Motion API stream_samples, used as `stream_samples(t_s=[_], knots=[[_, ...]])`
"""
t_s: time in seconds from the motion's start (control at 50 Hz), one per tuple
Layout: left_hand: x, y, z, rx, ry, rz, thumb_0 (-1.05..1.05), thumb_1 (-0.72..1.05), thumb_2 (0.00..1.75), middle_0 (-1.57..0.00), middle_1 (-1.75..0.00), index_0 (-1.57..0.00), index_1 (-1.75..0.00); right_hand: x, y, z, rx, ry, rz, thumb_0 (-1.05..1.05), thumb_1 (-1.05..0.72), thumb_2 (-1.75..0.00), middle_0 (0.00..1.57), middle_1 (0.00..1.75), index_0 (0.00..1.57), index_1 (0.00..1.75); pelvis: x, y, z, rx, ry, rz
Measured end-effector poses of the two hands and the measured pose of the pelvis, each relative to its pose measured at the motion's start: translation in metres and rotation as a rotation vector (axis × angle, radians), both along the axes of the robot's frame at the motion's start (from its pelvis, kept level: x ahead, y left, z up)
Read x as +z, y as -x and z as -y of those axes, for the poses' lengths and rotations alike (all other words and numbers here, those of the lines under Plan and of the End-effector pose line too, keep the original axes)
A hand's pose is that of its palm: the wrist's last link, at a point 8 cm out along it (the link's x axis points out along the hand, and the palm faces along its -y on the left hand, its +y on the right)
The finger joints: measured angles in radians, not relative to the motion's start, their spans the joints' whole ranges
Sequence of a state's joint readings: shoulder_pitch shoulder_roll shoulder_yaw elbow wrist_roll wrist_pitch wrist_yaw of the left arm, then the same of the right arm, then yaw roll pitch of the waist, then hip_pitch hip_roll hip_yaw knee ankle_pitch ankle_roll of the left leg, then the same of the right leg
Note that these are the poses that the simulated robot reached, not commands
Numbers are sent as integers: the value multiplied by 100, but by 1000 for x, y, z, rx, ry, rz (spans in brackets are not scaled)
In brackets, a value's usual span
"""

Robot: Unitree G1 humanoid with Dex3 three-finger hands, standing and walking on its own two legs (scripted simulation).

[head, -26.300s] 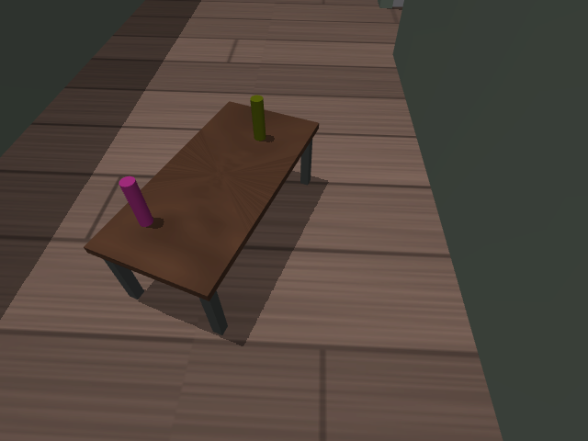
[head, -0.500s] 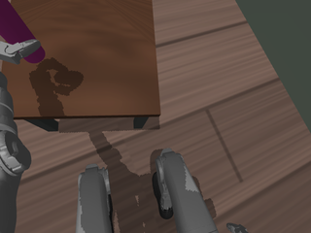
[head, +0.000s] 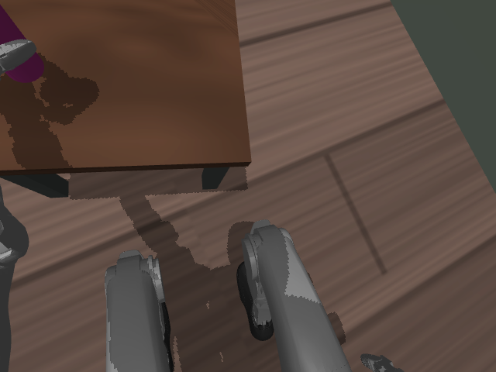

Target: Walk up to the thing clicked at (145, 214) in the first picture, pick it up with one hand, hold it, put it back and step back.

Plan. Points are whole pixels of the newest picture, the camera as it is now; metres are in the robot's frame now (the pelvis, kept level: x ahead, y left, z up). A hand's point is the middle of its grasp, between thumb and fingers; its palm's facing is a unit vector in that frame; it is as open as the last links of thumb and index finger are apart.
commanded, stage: lower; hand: left
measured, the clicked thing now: out of the picture +0.58 +0.22 +0.03
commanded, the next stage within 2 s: loosen in 0.30 s
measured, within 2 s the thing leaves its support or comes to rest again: rests again in 0.76 s
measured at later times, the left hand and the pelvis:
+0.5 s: hand out of the picture +0.60 +0.24 -0.03, palm faces +0.20 -0.98 -0.08, open 8.9 cm; pelvis -0.01 +0.01 -0.05, yaw -1 degrees
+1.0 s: hand out of the picture +0.61 +0.24 -0.01, palm faces +0.22 -0.98 -0.04, open 11.0 cm; pelvis -0.01 +0.01 -0.05, yaw -1 degrees
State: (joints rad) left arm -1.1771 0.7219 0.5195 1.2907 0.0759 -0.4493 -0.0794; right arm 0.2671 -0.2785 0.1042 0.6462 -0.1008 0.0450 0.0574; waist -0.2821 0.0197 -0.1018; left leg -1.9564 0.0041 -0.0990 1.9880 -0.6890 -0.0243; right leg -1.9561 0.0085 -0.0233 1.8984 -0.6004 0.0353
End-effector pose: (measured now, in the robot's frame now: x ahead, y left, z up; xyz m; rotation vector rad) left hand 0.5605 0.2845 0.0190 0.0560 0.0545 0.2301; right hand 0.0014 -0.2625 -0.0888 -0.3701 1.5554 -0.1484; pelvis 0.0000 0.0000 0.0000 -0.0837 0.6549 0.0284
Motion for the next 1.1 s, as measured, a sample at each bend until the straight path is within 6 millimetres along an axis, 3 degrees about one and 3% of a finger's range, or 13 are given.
stream_samples(t_s=[0.12,0.34,0.52,0.72,0.86,1.1], knots=[[-20,-1,-4,-1,-7,3,-3,-61,100,-101,-145,-107,-146,-15,7,-1,3,7,-28,0,-92,-90,20,30,20,30,-18,3,-1,2,4,-2],[-24,-8,-7,-20,-26,1,-3,-61,100,-101,-144,-107,-145,-33,18,-7,-3,0,-51,0,-92,-90,20,30,20,30,-36,7,-3,6,17,7],[-43,-8,-6,-22,-12,0,-2,-60,95,-103,-142,-110,-143,-44,22,-9,2,7,-51,0,-91,-89,20,30,20,30,-50,11,-5,3,26,13],[-35,-7,-11,-5,-11,29,-1,-51,78,-108,-121,-112,-122,-48,18,-8,8,16,-52,0,-92,-89,20,30,20,30,-54,11,-4,10,26,15],[-14,-14,-9,-6,-1,49,-1,-45,67,-95,-99,-97,-99,-47,18,-7,1,15,-37,0,-92,-89,20,30,20,30,-52,12,-6,9,28,17],[-36,-11,-11,3,14,39,-1,-43,49,-73,-72,-75,-71,-49,20,-6,4,18,-53,0,-90,-89,20,30,20,30,-58,14,-6,1,27,15]])
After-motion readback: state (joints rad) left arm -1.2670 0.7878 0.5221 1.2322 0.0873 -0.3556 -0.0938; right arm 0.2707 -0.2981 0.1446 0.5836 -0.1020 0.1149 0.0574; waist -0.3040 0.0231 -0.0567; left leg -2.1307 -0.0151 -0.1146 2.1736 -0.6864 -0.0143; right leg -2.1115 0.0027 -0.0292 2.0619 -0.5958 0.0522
